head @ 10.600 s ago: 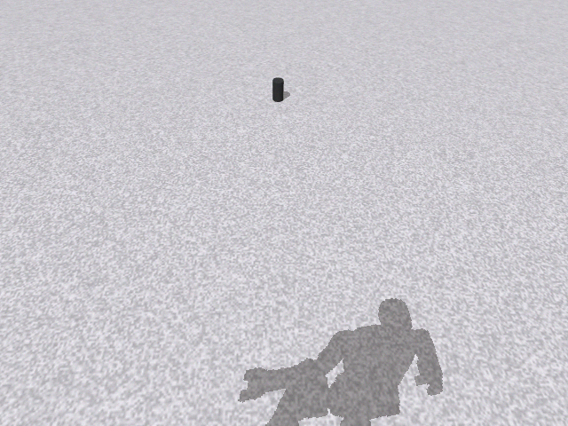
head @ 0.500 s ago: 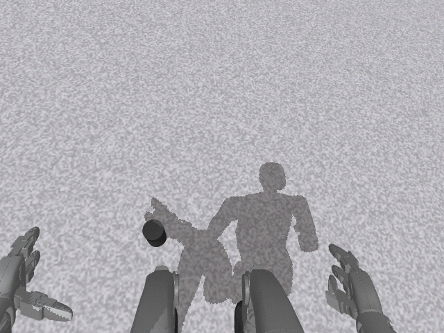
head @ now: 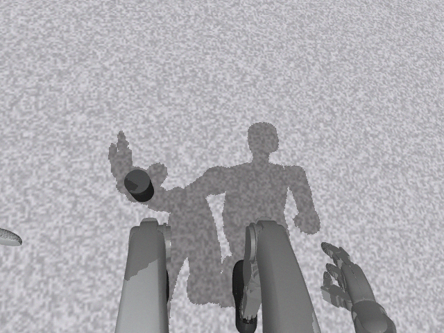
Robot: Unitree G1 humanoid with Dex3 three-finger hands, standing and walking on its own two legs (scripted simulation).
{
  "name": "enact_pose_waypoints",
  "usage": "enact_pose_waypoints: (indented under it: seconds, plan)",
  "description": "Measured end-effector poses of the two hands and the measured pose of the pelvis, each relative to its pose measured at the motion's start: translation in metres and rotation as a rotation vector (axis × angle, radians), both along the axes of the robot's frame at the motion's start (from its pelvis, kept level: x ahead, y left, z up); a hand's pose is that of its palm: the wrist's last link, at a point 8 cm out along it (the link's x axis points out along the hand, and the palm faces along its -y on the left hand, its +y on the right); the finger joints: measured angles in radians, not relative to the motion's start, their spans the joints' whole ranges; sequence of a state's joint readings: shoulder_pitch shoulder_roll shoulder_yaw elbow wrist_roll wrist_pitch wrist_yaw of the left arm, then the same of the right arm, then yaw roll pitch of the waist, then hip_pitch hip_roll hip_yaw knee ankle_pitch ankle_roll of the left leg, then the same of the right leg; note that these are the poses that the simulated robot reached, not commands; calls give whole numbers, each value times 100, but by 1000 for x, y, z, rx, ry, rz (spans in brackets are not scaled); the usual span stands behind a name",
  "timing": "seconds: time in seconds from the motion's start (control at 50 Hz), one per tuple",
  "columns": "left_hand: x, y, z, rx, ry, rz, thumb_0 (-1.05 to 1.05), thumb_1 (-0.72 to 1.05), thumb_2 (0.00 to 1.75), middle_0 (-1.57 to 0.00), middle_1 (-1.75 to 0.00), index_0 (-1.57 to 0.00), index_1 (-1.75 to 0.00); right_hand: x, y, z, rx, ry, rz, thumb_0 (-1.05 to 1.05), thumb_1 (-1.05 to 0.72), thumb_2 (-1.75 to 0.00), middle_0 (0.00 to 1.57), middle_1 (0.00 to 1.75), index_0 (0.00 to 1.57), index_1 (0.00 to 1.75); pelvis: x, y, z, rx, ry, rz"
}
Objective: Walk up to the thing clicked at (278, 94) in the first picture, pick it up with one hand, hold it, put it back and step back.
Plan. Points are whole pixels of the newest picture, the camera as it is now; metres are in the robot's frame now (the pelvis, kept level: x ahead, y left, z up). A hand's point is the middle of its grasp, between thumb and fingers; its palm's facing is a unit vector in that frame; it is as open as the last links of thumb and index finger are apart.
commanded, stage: go down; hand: left
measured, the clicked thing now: (140, 186) +0.43 +0.20 -0.42
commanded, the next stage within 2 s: approach in 1.12 s
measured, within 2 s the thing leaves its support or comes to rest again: neither
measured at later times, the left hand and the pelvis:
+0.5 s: hand (1, 184) +0.35 +0.37 -0.08, palm faces +0.08 -0.99 -0.10, open 17.5 cm; pelvis -0.02 +0.00 -0.07, yaw -1 degrees
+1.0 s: hand (3, 176) +0.37 +0.39 -0.10, palm faces +0.06 -0.99 -0.09, open 17.6 cm; pelvis -0.02 +0.00 -0.10, yaw -2 degrees
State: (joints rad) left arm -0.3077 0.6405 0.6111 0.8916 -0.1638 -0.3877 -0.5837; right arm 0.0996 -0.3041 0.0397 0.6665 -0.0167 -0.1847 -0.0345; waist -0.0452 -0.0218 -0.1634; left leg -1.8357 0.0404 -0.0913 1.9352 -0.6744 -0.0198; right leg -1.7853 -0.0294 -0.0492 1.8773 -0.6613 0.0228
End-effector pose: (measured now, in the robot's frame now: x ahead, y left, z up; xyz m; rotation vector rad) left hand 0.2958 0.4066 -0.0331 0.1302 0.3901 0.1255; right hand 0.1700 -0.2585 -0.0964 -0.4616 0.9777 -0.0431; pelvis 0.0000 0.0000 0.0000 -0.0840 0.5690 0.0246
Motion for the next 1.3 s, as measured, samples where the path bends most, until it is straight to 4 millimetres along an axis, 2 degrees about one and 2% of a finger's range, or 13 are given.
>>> enact_pose_waypoints:
  seconds: [0.4,0.66,0.94,1.3]
  plan:
    - [25,16,-35,-31,-125,-35,-1,-54,9,-3,-10,-4,-8,-29,-14,-53,-48,54,13,1,-88,-90,21,30,21,30,-15,1,-59,-14,-12,-11]
    - [38,23,-48,-43,-178,-47,-2,-58,8,-3,-11,-5,-9,-43,-15,-77,-56,77,21,1,-88,-90,21,30,21,30,-19,1,-85,-19,-22,-17]
    - [48,30,-57,-47,-211,-59,-2,-58,8,-3,-11,-5,-9,-53,-16,-88,-72,94,17,1,-88,-90,21,30,21,30,-22,3,-102,-30,-32,-22]
    - [58,35,-65,-60,-248,-61,-2,-60,5,-5,-10,-6,-8,-49,-16,-91,-90,108,41,0,-89,-90,21,30,21,30,-19,4,-108,-42,-33,-21]
